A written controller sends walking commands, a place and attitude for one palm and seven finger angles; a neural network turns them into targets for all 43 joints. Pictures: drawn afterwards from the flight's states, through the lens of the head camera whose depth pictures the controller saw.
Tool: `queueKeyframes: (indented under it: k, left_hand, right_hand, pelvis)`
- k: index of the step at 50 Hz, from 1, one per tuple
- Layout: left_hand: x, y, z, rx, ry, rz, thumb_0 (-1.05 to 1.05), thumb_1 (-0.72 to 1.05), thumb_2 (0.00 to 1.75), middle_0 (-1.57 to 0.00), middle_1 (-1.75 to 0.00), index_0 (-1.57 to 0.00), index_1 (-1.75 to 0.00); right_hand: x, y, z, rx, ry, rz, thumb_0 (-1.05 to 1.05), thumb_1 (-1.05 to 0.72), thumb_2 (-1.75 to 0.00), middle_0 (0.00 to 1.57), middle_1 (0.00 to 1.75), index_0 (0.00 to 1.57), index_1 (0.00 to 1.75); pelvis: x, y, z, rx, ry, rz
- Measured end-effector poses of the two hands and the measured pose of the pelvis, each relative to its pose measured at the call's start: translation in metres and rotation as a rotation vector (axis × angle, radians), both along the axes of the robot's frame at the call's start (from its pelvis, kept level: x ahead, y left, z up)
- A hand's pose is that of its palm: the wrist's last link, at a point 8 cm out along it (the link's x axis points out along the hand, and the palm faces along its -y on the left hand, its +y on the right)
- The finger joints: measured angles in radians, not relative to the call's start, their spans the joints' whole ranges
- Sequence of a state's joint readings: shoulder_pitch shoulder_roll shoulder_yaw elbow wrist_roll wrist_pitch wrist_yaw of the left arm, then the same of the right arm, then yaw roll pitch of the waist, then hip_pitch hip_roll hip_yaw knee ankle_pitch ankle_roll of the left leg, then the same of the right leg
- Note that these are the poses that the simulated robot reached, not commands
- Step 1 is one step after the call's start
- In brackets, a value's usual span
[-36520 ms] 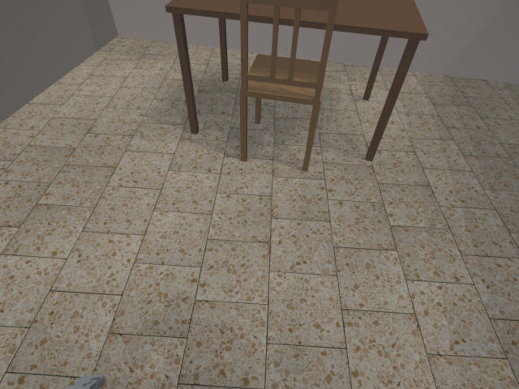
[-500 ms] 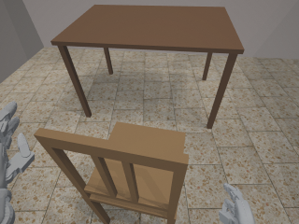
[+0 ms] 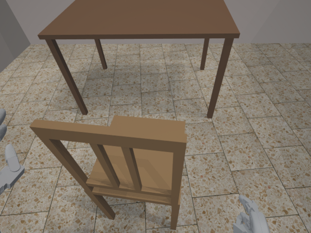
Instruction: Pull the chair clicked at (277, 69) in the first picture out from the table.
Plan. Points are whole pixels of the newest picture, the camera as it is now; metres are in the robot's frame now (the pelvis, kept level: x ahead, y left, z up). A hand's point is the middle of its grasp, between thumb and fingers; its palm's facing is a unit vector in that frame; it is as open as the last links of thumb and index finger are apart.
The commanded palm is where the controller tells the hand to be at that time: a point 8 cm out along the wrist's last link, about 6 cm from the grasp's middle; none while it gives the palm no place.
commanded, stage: step back with the hand held close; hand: left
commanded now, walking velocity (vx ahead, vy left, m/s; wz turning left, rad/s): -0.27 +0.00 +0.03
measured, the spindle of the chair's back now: (107, 166) +0.32 +0.19 -0.07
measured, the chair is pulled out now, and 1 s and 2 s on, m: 0.66 0.66 0.66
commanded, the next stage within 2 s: stop stepping back and stand still in 1.50 s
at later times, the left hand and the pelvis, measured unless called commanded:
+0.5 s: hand (11, 183) +0.16 +0.26 +0.17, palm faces +0.47 -0.74 -0.48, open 7.4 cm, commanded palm +0.10 +0.30 +0.19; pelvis -0.04 +0.00 -0.01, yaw +1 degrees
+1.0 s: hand (3, 191) +0.14 +0.26 +0.18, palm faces +0.52 -0.72 -0.45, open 7.4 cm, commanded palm +0.08 +0.30 +0.19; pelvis -0.04 -0.01 -0.02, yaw +3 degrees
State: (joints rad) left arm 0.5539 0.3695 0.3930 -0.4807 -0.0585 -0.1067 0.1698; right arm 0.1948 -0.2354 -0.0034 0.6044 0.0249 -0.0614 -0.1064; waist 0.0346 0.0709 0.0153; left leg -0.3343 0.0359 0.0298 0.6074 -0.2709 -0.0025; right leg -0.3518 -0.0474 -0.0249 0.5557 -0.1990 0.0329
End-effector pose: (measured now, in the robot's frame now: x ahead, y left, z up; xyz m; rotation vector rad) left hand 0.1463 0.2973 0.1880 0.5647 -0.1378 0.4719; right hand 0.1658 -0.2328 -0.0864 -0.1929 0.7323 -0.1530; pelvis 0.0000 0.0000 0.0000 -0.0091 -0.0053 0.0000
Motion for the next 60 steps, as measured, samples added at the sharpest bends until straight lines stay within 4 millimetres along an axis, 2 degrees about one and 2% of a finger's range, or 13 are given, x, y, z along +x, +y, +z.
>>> queueKeyframes:
  k: [5, 16, 25, 43, 48, 52, 56, 60]
  left_hand:
    - [-0.010, -0.001, -0.005, -0.009, -0.014, -0.017, 0.01, 0.89, 0.90, -0.21, -0.30, -0.21, -0.30]
    - [-0.028, 0.003, 0.006, 0.053, -0.092, -0.014, 0.01, 0.89, 0.90, -0.21, -0.30, -0.21, -0.30]
    - [-0.031, -0.003, 0.004, 0.057, -0.104, -0.059, 0.01, 0.89, 0.90, -0.21, -0.30, -0.21, -0.30]
    - [-0.040, 0.004, 0.004, 0.103, -0.147, -0.064, 0.01, 0.89, 0.90, -0.21, -0.30, -0.21, -0.30]
    - [-0.047, -0.003, 0.006, 0.116, -0.183, -0.055, 0.01, 0.89, 0.90, -0.21, -0.30, -0.21, -0.30]
    - [-0.048, -0.007, 0.010, 0.068, -0.206, -0.054, 0.01, 0.89, 0.90, -0.21, -0.30, -0.21, -0.30]
    - [-0.049, 0.001, 0.012, 0.087, -0.206, -0.081, 0.01, 0.89, 0.90, -0.21, -0.30, -0.21, -0.30]
    - [-0.051, 0.010, 0.003, 0.080, -0.151, -0.071, 0.01, 0.89, 0.90, -0.21, -0.30, -0.21, -0.30]
  right_hand:
    - [-0.013, -0.002, 0.004, -0.023, -0.024, 0.001, 0.02, -0.91, -0.90, 0.20, 0.30, 0.21, 0.30]
    - [-0.031, 0.003, 0.005, -0.017, -0.046, 0.025, 0.02, -0.90, -0.90, 0.20, 0.30, 0.21, 0.30]
    - [-0.037, 0.001, 0.001, -0.038, -0.024, 0.041, 0.02, -0.90, -0.90, 0.20, 0.30, 0.21, 0.30]
    - [-0.048, 0.002, 0.000, -0.047, -0.040, 0.019, 0.02, -0.90, -0.90, 0.20, 0.30, 0.21, 0.30]
    - [-0.044, 0.003, -0.005, -0.033, -0.045, 0.053, 0.02, -0.90, -0.90, 0.20, 0.30, 0.21, 0.30]
    - [-0.045, 0.002, -0.004, -0.045, -0.001, 0.086, 0.02, -0.90, -0.90, 0.20, 0.30, 0.21, 0.30]
    - [-0.047, 0.004, 0.002, -0.071, 0.012, 0.087, 0.02, -0.90, -0.90, 0.20, 0.30, 0.21, 0.30]
    - [-0.050, 0.009, 0.007, -0.047, -0.015, 0.056, 0.02, -0.90, -0.90, 0.20, 0.30, 0.21, 0.30]
  pelvis:
    - [-0.013, 0.002, -0.002, 0.001, 0.004, 0.000]
    - [-0.025, -0.002, -0.006, -0.008, 0.000, 0.016]
    - [-0.037, -0.001, -0.010, -0.009, 0.009, 0.014]
    - [-0.041, -0.001, -0.016, -0.022, 0.010, 0.033]
    - [-0.041, -0.009, -0.020, -0.016, 0.001, 0.048]
    - [-0.044, -0.007, -0.014, 0.001, 0.016, 0.055]
    - [-0.050, 0.000, -0.013, 0.005, 0.026, 0.067]
    - [-0.057, -0.003, -0.010, -0.002, 0.022, 0.040]
